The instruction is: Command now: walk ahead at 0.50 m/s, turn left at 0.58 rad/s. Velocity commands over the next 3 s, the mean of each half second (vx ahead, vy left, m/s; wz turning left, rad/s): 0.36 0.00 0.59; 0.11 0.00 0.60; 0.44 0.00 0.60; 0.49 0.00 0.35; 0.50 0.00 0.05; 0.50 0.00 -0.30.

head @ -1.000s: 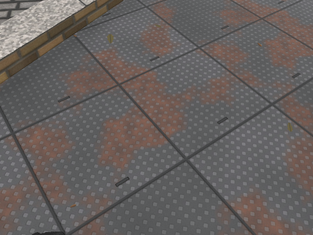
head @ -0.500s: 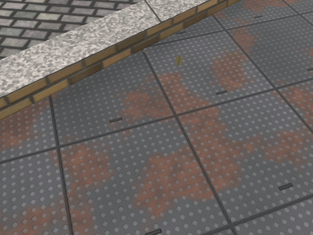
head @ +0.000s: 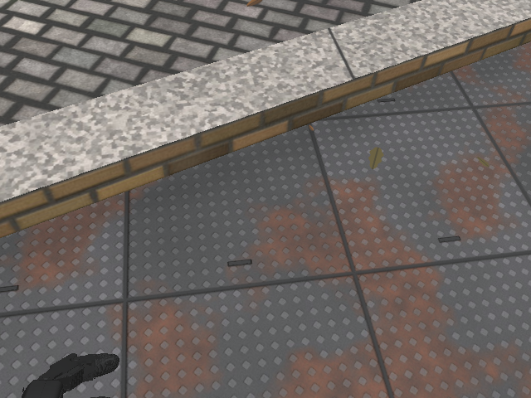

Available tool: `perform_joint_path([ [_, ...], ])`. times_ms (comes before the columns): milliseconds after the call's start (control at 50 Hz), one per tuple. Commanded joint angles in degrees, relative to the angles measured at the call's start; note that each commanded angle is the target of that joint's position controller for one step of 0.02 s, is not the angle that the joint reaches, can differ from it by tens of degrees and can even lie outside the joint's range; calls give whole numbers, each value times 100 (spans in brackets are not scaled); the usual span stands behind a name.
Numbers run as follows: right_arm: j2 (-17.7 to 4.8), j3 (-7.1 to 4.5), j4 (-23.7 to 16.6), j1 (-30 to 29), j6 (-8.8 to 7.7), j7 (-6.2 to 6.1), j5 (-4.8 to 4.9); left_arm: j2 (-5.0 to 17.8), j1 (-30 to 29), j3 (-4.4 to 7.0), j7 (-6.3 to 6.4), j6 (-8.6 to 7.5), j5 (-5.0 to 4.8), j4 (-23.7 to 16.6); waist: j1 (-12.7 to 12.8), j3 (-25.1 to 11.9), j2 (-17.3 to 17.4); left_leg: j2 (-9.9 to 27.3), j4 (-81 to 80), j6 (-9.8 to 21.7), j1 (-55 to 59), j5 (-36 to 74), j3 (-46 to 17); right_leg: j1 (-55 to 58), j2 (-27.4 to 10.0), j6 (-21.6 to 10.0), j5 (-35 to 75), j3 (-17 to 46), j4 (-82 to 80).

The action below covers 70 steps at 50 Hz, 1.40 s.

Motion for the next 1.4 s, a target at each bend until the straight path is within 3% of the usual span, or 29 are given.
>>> perform_joint_path([
  [20,-887,-244,-262,181,-12,-51,35,528,-559,112,-70,-138,-57,-525,-2,-193,716,1293,-256,695,-310,792,-1191,796,335,-55,79,-170,-465],
  [100,-761,-209,-373,10,47,-89,-6,831,350,272,-94,-279,-43,-328,554,-534,952,1170,800,440,-89,1387,-1529,2069,377,-451,-569,-278,-953],
  [120,-467,-96,-486,-79,21,-62,-52,1086,1150,360,-55,-305,62,-226,942,-1198,648,877,2065,227,-643,1197,-1171,3446,-317,-797,-698,299,-777],
  [140,-165,-6,-602,595,-19,-69,52,1564,1936,481,-22,-245,160,-103,852,-2076,-805,61,4011,-255,-2562,-597,-330,5613,-1649,-1686,-1665,2510,-973],
  [160,-500,-8,-623,757,-32,-84,114,1288,2025,425,-66,-188,5,-7,821,-2093,-1557,294,5060,-352,-3625,-1953,-221,5810,-2140,-1927,-2999,3989,-1492],
  [180,-952,-125,-599,346,-5,-80,113,834,1726,299,-48,-145,-38,-118,934,-1295,-864,597,5474,-397,-3942,-1473,-265,5139,-1915,-1690,-3429,3321,-1650],
  [220,-918,-152,-771,-332,33,-56,-32,575,1227,192,-16,-47,33,-138,797,-396,-252,955,5243,-420,-3724,-725,34,3736,-1435,-1398,-2277,1893,-1847],
  [300,-528,-122,-921,-374,155,0,15,528,954,159,11,-96,50,1,456,1,-398,1186,4519,-534,-3191,-466,253,2748,-1095,-1405,465,386,-2140],
  [360,-394,-61,-1030,-446,198,-8,-63,863,793,261,87,-23,44,81,358,-249,-367,1114,3510,-714,-2986,160,530,2816,-1046,-1434,2611,-515,-1904],
  [440,-397,-52,-1106,-835,200,194,-53,967,819,270,205,183,-63,179,527,-505,-419,935,2060,-641,-2162,1379,872,2941,-851,-1221,2224,-1227,-1727],
  [520,-746,-223,-1193,-631,240,360,-84,1135,774,329,238,305,-225,183,325,-586,-432,695,1181,-314,-1551,969,1036,3186,-1016,-1027,2167,-1285,-744],
  [560,-1184,-430,-983,228,183,250,-142,918,989,254,216,308,-178,182,-74,-960,205,515,197,91,-35,2664,907,2599,-437,-542,1394,-1563,1015],
  [580,-1673,-481,-1107,286,185,94,-185,379,1213,66,150,321,213,2,193,-1327,1733,2038,594,712,1302,6230,-1043,955,185,-122,-3195,-1680,2940],
  [600,-1763,-375,-1404,-120,137,109,-379,459,1673,-13,66,317,109,13,449,-2364,1873,3257,559,2012,1948,6845,-2859,29,798,74,-4591,-541,4561],
  [620,-1415,-335,-1481,-307,147,165,-305,932,1450,91,46,392,9,133,158,-2515,1016,2872,451,1811,1628,6150,-2351,53,505,45,-4143,-3,4763],
  [660,-1130,-251,-1449,-766,245,130,-119,860,1053,90,176,582,10,134,315,-1660,308,2172,364,1076,576,4398,-1465,-1,279,17,-3371,-14,4318],
  [740,-1050,-225,-1510,-1175,418,-41,-142,721,1137,84,167,703,-26,57,651,-1162,1005,1324,-546,716,-977,-510,-1275,868,412,-7,-2487,-374,2459],
  [880,-1147,-307,-1467,-1095,444,-168,-24,694,1683,107,9,474,4,168,871,-945,1345,1118,-754,335,-1927,-2379,-1572,2613,637,-398,-2345,-693,86],
  [900,-1039,-288,-1537,-1286,467,-172,-9,732,2195,132,0,444,55,360,1129,-771,1297,836,-539,15,-2481,-2422,-1321,3271,553,-573,-2169,-773,-625],
  [920,-662,-209,-1557,-1290,488,-174,34,1030,2631,226,35,410,93,510,1190,-601,225,327,1104,-327,-3349,-2340,-657,3831,-458,-810,-2976,281,-1445],
  [940,-350,-131,-1678,-1130,426,-129,56,1477,2206,290,39,385,156,316,830,-326,-1210,-208,2933,-353,-4368,-1645,161,3552,-1867,-1294,-4533,2450,-2152],
  [960,-803,-227,-1772,-1212,321,-80,31,1539,1540,324,61,302,284,43,607,177,-1276,290,3588,-323,-4644,-1088,-330,2739,-2147,-1686,-5245,3211,-2582],
  [1020,-935,-299,-1289,-611,304,4,-127,916,1066,182,216,181,4,-104,324,217,-740,463,4559,-521,-4356,81,-13,2896,-1359,-1030,-3783,1417,-2501],
  [1100,-572,-167,-1342,-984,264,48,-54,809,1908,144,219,102,88,72,733,284,-478,687,4825,-685,-4393,728,282,3157,-1121,-1011,-2504,125,-2539],
  [1200,-365,-34,-1605,-1710,185,201,16,1052,2313,200,175,162,90,209,1122,446,-647,952,3219,-782,-4156,1012,636,3572,-1241,-1096,-1642,-581,-2568],
  [1300,-307,50,-1752,-2047,153,391,45,1311,2391,293,112,221,-93,383,1134,658,-569,993,2005,-432,-3331,416,1122,3709,-1466,-1031,-1060,-1119,-2451],
  [1340,-462,-13,-1730,-1827,152,422,8,1444,2312,337,93,256,-164,429,861,435,-673,703,1647,-149,-2502,12,1408,3751,-1481,-936,808,-1393,-1890],
  [1380,-926,-301,-1308,-346,176,358,6,1461,2202,330,130,275,-194,419,-47,-586,-476,144,1020,252,-211,416,1639,3371,-1203,-688,3150,-1911,164],
  [1400,-1303,-487,-1034,704,249,240,54,1258,2240,249,142,216,-74,293,-529,-1202,-34,520,1081,491,1708,480,804,1921,-1023,-434,1843,-1876,1798],
])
